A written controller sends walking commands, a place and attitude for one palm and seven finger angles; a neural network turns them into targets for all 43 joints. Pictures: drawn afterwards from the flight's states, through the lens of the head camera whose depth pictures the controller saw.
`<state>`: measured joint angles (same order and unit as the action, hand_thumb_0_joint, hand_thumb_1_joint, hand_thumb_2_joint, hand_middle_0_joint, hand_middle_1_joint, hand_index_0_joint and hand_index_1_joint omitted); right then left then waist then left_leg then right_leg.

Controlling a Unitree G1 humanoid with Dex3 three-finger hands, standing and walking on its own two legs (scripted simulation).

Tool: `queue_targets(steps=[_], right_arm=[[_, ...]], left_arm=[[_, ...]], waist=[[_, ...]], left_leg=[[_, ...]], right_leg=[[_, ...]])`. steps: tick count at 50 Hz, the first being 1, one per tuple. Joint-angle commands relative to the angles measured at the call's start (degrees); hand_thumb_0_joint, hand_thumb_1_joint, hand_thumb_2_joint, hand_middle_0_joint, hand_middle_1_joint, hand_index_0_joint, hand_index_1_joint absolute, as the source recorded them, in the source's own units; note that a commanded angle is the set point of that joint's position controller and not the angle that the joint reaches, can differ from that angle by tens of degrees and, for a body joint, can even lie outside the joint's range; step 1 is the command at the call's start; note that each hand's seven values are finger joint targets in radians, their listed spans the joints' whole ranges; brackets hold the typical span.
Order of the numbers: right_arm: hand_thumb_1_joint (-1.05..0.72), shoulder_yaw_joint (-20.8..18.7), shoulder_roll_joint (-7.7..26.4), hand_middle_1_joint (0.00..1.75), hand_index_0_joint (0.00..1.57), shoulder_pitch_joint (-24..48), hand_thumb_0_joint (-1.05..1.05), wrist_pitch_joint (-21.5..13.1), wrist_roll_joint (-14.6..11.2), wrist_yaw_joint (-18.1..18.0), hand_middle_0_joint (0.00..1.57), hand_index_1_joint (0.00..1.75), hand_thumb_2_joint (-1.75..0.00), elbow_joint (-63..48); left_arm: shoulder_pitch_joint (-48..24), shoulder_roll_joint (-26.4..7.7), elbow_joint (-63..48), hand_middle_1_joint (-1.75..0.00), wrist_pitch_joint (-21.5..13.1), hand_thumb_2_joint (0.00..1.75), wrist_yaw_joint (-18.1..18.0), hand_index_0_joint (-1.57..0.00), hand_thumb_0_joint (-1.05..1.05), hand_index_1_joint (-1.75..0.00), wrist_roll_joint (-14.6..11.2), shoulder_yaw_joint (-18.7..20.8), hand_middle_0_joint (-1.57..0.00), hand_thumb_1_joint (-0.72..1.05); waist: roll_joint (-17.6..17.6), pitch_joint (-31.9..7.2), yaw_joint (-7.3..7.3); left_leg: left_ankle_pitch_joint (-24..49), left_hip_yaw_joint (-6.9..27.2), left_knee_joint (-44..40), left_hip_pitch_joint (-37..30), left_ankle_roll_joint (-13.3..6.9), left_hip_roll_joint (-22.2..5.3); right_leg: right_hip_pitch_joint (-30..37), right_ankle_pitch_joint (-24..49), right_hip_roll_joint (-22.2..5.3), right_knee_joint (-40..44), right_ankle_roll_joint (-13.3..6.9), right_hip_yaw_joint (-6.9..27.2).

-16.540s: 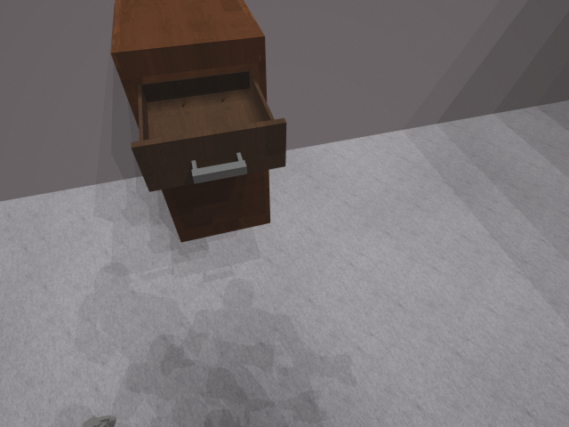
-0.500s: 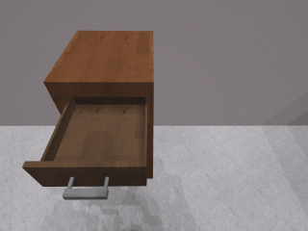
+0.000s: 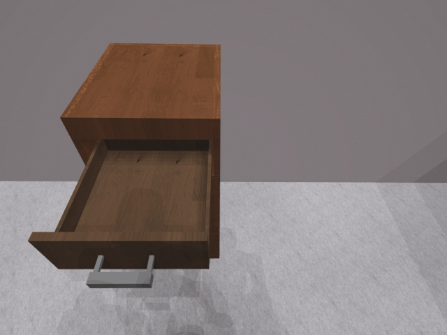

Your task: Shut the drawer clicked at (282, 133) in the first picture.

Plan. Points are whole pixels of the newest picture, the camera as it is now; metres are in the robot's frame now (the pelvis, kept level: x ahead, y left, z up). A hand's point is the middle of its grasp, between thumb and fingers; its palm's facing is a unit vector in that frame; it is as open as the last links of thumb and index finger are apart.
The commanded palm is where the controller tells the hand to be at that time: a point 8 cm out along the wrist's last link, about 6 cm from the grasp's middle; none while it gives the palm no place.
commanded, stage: raise the hand and make a fist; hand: left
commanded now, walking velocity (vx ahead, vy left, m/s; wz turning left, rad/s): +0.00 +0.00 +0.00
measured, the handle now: (123, 269) +0.26 +0.23 -0.09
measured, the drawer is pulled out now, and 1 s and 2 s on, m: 0.30 0.28 0.28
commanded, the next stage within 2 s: bring the fist close to the handle in 1.90 s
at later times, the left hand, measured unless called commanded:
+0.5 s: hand out of the picture +0.12 +0.14 -0.04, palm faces +0.10 -0.99 -0.06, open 5.5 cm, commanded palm +0.08 +0.21 -0.05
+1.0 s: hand out of the picture +0.11 +0.17 -0.02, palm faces +0.08 -1.00 -0.06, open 3.3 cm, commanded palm +0.06 +0.22 -0.02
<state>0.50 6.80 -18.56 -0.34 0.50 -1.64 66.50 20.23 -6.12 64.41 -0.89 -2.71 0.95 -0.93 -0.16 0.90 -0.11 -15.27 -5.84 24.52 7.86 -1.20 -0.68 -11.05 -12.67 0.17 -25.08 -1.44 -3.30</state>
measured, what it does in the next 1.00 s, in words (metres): lowers itself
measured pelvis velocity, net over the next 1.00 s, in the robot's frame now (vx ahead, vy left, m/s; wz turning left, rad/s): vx -0.03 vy -0.01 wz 0.07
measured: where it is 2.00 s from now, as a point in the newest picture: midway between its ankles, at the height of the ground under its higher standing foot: outside the picture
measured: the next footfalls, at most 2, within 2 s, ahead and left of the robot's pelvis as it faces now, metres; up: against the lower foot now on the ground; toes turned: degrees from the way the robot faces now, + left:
none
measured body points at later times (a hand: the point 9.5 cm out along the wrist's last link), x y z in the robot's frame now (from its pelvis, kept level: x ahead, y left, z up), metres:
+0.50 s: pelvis -0.03 -0.02 -0.10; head +0.02 +0.00 +0.35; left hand +0.10 +0.20 -0.04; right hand +0.25 -0.22 -0.11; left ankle -0.02 +0.10 -0.74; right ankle +0.01 -0.10 -0.74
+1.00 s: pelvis -0.03 -0.01 -0.08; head +0.03 -0.01 +0.36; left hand +0.10 +0.22 -0.01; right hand +0.17 -0.25 -0.16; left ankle -0.02 +0.10 -0.74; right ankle +0.01 -0.10 -0.74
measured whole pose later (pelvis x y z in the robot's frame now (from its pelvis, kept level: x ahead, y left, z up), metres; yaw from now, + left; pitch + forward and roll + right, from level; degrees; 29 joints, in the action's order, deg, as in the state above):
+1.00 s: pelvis -0.03 -0.01 -0.08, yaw +4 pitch +13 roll -2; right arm -3.8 13.2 -13.4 -12.5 -2.1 -2.7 31.7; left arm 43.3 -10.8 -13.4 -26.7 14.0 -14.5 6.3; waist -1.6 -8.0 -0.1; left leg -30.6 -0.3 65.0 47.7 -0.6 -2.0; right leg -47.6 -27.8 -1.3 -62.1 -3.1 -8.3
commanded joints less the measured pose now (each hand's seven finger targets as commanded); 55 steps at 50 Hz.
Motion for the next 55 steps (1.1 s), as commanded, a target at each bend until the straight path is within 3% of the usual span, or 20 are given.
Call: queue_targets(steps=[1, 2, 3, 4, 5, 6, 9, 12, 13, 17, 18, 19, 22, 28, 33, 36, 40, 46, 51, 55], right_arm=[[-0.9, -2.4, 18.7, 0.3, 0.2, 1.1, 0.0, -10.1, -2.0, -2.3, 0.2, 0.3, -0.9, -27.0], [-0.9, -0.4, 12.4, 0.3, 0.2, 7.7, 0.0, -15.0, -2.7, -3.7, 0.2, 0.3, -0.9, -23.7], [-0.9, -2.0, 13.6, 0.3, 0.2, 7.2, 0.0, -17.0, -2.9, -3.8, 0.2, 0.3, -0.9, -20.5], [-0.9, -1.9, 11.2, 0.3, 0.2, 5.3, 0.0, -16.9, -3.4, -2.7, 0.2, 0.3, -0.9, -19.4], [-0.9, -1.2, 12.4, 0.3, 0.2, 5.5, 0.0, -17.9, -3.9, -2.5, 0.2, 0.3, -0.9, -25.1], [-0.9, -1.6, 13.7, 0.3, 0.2, 6.8, 0.0, -19.5, -4.0, -3.2, 0.2, 0.3, -0.9, -26.4], [-0.9, -2.9, 14.5, 0.3, 0.2, 6.3, 0.0, -21.9, -1.6, -2.5, 0.2, 0.3, -0.9, -31.2], [-0.9, -4.9, 13.9, 0.3, 0.2, 9.0, 0.0, -21.9, -0.9, 0.0, 0.2, 0.3, -0.9, -36.5], [-0.9, -5.4, 13.6, 0.3, 0.2, 9.6, 0.0, -21.6, -1.0, 1.1, 0.2, 0.3, -0.9, -37.7], [-0.9, -5.8, 12.7, 0.3, 0.2, 10.3, 0.0, -21.4, 0.3, 2.6, 0.2, 0.3, -0.9, -41.8], [-0.9, -5.8, 12.8, 0.3, 0.2, 9.5, 0.0, -20.9, 0.7, 2.8, 0.2, 0.3, -0.9, -41.3], [-0.9, -5.8, 12.4, 0.3, 0.2, 10.4, 0.0, -20.2, 1.1, 2.8, 0.2, 0.3, -0.9, -42.0], [-0.9, -5.5, 11.8, 0.3, 0.2, 11.7, 0.0, -18.2, 0.4, 2.5, 0.2, 0.3, -0.9, -44.3], [-0.9, -4.3, 12.5, 0.3, 0.2, 12.9, 0.0, -14.8, -2.4, 0.2, 0.2, 0.3, -0.9, -48.7], [-0.9, -4.1, 11.0, 0.3, 0.2, 11.6, 0.0, -13.8, -2.9, -1.6, 0.2, 0.3, -0.9, -47.2], [-0.9, -4.3, 9.8, 0.3, 0.2, 12.1, 0.0, -13.9, -2.7, -1.8, 0.2, 0.3, -0.9, -46.2], [-0.9, -4.7, 9.4, 0.3, 0.2, 12.4, 0.0, -14.5, -2.5, -1.3, 0.2, 0.3, -0.9, -45.5], [-0.9, -5.1, 10.5, 0.3, 0.2, 12.1, 0.0, -16.3, -2.8, -0.8, 0.2, 0.3, -0.9, -45.6], [-0.9, -5.4, 11.2, 0.3, 0.2, 11.5, 0.0, -16.4, -3.1, -1.0, 0.2, 0.3, -0.9, -46.5], [-0.9, -5.2, 11.1, 0.3, 0.2, 11.5, 0.0, -15.3, -3.1, -1.0, 0.2, 0.3, -0.9, -48.1]], left_arm=[[-34.7, -15.8, -86.4, -0.32, -13.8, 0.9, -1.0, -0.22, 0.0, -0.32, -11.6, 2.0, -0.22, 0.9], [-16.0, -13.4, -72.9, -0.34, -9.9, 0.9, -4.6, -0.24, 0.0, -0.34, -7.2, 3.1, -0.24, 0.9], [-13.2, -9.8, -69.7, -0.37, -7.3, 0.9, -7.7, -0.26, 0.0, -0.37, -8.5, 1.8, -0.26, 0.9], [4.6, 0.9, -55.6, -0.39, -1.7, 0.9, -7.2, -0.28, 0.0, -0.39, -8.2, -3.1, -0.28, 0.9], [-2.4, 3.3, -67.3, -0.41, -2.4, 0.9, -5.8, -0.3, 0.0, -0.41, -10.0, -7.2, -0.3, 0.9], [-1.2, 2.5, -70.9, -0.43, -4.5, 0.9, -5.0, -0.32, 0.0, -0.43, -10.3, -8.1, -0.32, 0.9], [1.6, 3.3, -66.4, -0.5, -11.1, 0.9, -2.7, -0.38, 0.0, -0.5, -8.1, -7.9, -0.38, 0.9], [20.8, 4.5, -60.6, -0.56, -20.9, 0.9, 4.6, -0.44, 0.0, -0.56, -11.4, -4.0, -0.44, 0.9], [24.5, 2.7, -60.5, -0.58, -24.4, 0.9, 7.2, -0.46, 0.0, -0.58, -11.7, -1.4, -0.46, 0.9], [12.4, -4.3, -77.5, -0.67, -37.9, 0.9, 11.5, -0.54, 0.0, -0.67, -9.8, 1.8, -0.54, 0.9], [9.5, -9.3, -81.3, -0.69, -40.4, 0.9, 10.8, -0.56, 0.0, -0.69, -8.7, 5.4, -0.56, 0.9], [9.6, -9.8, -83.9, -0.71, -42.4, 0.9, 10.4, -0.58, 0.0, -0.71, -8.1, 6.1, -0.58, 0.9], [11.8, -7.6, -85.0, -0.78, -43.6, 0.9, 10.2, -0.64, 0.0, -0.78, -8.1, 5.3, -0.64, 0.9], [15.6, -5.7, -83.2, -0.91, -29.1, 0.9, 17.3, -0.76, 0.0, -0.91, -13.9, 3.3, -0.76, 0.9], [17.3, -10.6, -85.2, -1.01, -21.6, 0.9, 18.2, -0.86, 0.0, -1.01, -14.9, 9.8, -0.86, 0.9], [20.4, -8.5, -84.5, -1.08, -22.9, 0.9, 16.8, -0.92, 0.0, -1.08, -16.1, 11.6, -0.92, 0.9], [24.2, -9.3, -85.8, -1.17, -26.3, 0.9, 15.1, -1.0, 0.0, -1.17, -16.1, 13.0, -1.0, 0.9], [26.1, -8.9, -90.3, -1.3, -30.5, 0.9, 17.0, -1.12, 0.0, -1.3, -16.3, 9.5, -1.12, 0.9], [27.6, -9.4, -89.7, -1.4, -30.1, 0.9, 16.3, -1.22, 0.0, -1.4, -16.5, 9.7, -1.22, 0.9], [29.4, -9.3, -91.8, -1.49, -28.3, 0.9, 14.4, -1.3, 0.0, -1.49, -15.4, 9.7, -1.3, 0.9]], waist=[[-8.6, -23.0, -5.74], [-14.1, -20.2, -0.93], [-12.3, -15.0, -3.08], [-5.6, -6.6, -2.28], [-3.0, -1.4, -2.41], [0.0, -1.5, -2.81], [13.1, 1.3, -4.09], [20.5, -1.7, 1.52], [15.4, -3.9, 3.1], [-4.7, -16.1, 2.47], [-8.6, -16.5, 2.18], [-9.3, -18.3, 1.66], [-8.8, -18.2, 0.73], [0.4, -16.5, -0.64], [4.9, -21.1, 0.14], [6.3, -19.5, 1.01], [1.2, -19.0, 2.27], [-1.9, -18.3, 0.92], [0.9, -15.1, 0.34], [-1.4, -15.5, 1.21]], left_leg=[[11.0, 5.2, -1.4, -6.2, -0.6, 0.0], [13.3, 3.8, -2.4, -4.5, -1.0, -0.9], [8.1, 4.7, -2.5, 0.4, 0.6, -1.6], [1.6, 6.6, -3.0, 5.7, 0.5, -1.9], [-2.0, 8.0, -2.9, 9.4, 0.2, -1.6], [-4.6, 7.8, -0.7, 9.6, -0.4, -1.3], [-6.4, 7.8, 7.8, 16.3, -0.7, 1.2], [-5.6, 6.8, 15.4, 26.6, 0.5, 1.1], [-3.5, 5.7, 17.4, 27.2, 1.2, 1.6], [1.0, 5.0, 27.1, 30.6, 0.9, 1.6], [0.8, 5.6, 28.8, 31.7, 1.0, 1.4], [0.5, 6.2, 30.5, 32.0, 0.6, 1.3], [-1.6, 6.9, 33.8, 35.7, -0.2, 0.9], [-9.0, 6.6, 34.9, 41.6, -1.1, 1.3], [-1.6, 7.3, 34.6, 40.3, -1.0, 0.8], [-1.1, 7.8, 33.9, 41.4, -0.4, 0.7], [-0.9, 7.4, 32.3, 40.0, -0.2, 0.9], [-1.6, 7.4, 31.7, 37.6, -0.8, 0.9], [-5.0, 7.8, 30.8, 38.1, -0.7, 0.8], [-5.1, 7.8, 28.9, 36.1, -0.7, 0.7]], right_leg=[[4.5, 14.1, -3.5, -1.2, -0.1, 5.3], [3.1, 5.3, -0.9, -3.0, -1.6, 3.4], [-1.1, 1.3, -0.8, -3.1, -0.9, 0.9], [-5.2, -1.3, -1.3, -2.8, -0.2, -1.1], [-6.2, -3.6, -1.4, -2.8, 0.0, -1.5], [-8.8, -6.6, -1.4, -2.1, 0.3, -1.0], [-18.8, -15.2, -0.9, -4.4, 0.6, -1.1], [-21.7, -16.3, -0.9, -11.5, 0.4, -1.3], [-20.7, -12.6, -1.1, -14.2, -0.4, -0.6], [-26.9, -4.3, -1.1, -27.0, -1.6, 1.1], [-29.6, -5.0, -0.9, -29.1, -2.0, 1.5], [-31.2, -5.8, -0.9, -30.4, -2.1, 1.7], [-33.9, -6.6, -0.8, -32.0, -2.2, 2.7], [-28.0, -16.8, -1.2, -23.3, -0.1, 7.5], [-20.6, -5.0, -1.7, -24.1, 1.2, 6.7], [-20.0, -1.7, -2.2, -25.0, 1.7, 6.0], [-21.6, -5.1, -1.8, -25.8, 0.6, 4.3], [-24.9, -8.7, -1.7, -25.3, 0.1, 3.6], [-27.0, -14.0, -1.3, -23.7, 0.1, 3.1], [-26.7, -13.1, -0.9, -24.6, -0.2, 1.3]])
